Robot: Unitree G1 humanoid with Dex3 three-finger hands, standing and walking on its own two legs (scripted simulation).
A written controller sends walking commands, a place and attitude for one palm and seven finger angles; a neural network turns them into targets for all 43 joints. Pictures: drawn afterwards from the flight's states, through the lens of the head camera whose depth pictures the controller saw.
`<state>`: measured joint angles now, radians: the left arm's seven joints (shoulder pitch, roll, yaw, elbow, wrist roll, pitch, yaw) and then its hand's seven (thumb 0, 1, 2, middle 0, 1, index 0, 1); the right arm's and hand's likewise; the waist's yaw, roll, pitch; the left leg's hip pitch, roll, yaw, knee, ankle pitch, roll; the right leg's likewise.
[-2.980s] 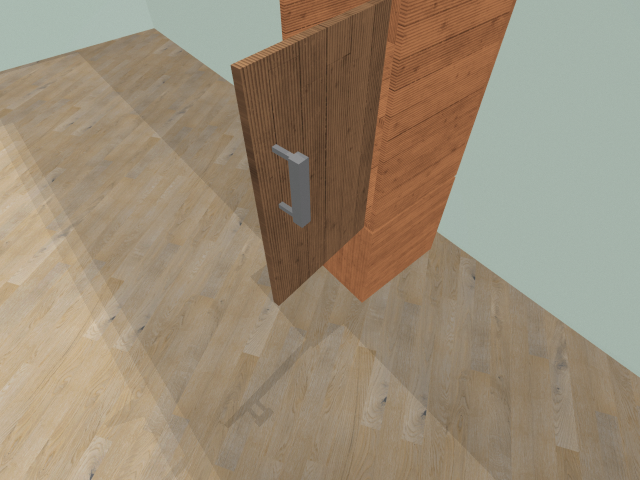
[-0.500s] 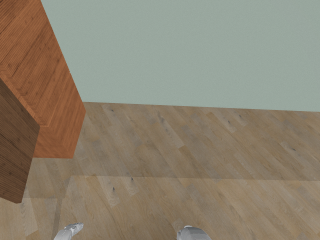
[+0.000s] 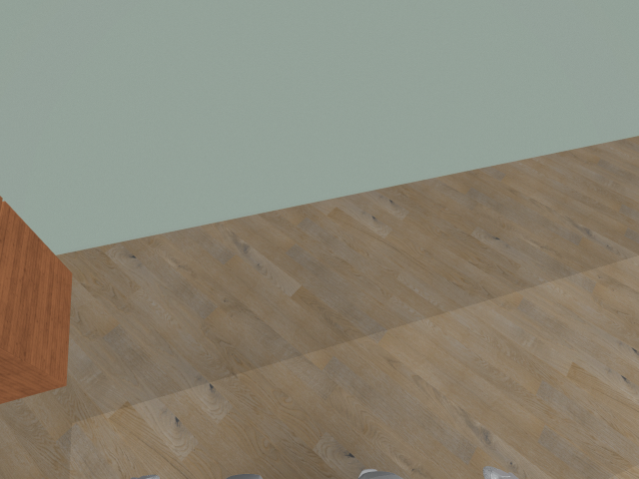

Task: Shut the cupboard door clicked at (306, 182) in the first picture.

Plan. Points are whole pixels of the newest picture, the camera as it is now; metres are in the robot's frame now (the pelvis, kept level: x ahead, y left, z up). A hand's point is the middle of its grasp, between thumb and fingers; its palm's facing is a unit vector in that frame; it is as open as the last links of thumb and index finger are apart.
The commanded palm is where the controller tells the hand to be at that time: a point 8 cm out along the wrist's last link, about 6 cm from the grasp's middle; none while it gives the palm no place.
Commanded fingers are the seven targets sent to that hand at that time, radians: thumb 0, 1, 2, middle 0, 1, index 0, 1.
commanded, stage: walk around to get in front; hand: left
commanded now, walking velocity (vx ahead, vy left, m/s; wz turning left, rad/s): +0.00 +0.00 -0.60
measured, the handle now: out of the picture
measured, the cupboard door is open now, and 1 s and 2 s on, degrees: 99 99 99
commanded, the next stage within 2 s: none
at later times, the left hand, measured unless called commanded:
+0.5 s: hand (231, 449) +0.17 +0.13 -0.16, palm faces -0.28 -0.93 -0.25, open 7.4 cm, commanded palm none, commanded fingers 0.00 0.90 0.90 -0.20 -0.30 -0.20 -0.30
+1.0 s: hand (299, 407) +0.23 +0.04 -0.15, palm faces -0.52 -0.81 -0.27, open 7.4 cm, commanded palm none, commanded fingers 0.00 0.90 0.90 -0.20 -0.30 -0.20 -0.30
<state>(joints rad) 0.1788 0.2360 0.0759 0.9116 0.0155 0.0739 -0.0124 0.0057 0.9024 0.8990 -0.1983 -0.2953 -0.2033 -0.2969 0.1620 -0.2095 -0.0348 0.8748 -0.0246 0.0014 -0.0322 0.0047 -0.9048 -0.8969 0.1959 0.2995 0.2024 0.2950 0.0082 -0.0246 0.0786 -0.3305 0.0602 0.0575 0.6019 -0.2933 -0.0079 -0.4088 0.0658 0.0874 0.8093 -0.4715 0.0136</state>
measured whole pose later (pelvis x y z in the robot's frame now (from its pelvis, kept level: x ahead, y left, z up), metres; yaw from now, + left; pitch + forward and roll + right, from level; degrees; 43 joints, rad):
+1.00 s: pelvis +0.05 -0.09 +0.00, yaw -34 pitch +2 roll +1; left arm 0.18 0.22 0.06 0.91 0.02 0.02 -0.01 0.00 0.90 0.90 -0.20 -0.29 -0.20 -0.30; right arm 0.20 -0.27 -0.06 0.92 -0.02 0.05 -0.01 0.01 -0.91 -0.90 0.20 0.30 0.20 0.29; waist 0.00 0.02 0.09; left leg -0.45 0.10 0.06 1.00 -0.48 -0.08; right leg -0.28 0.00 0.01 0.56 -0.32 -0.02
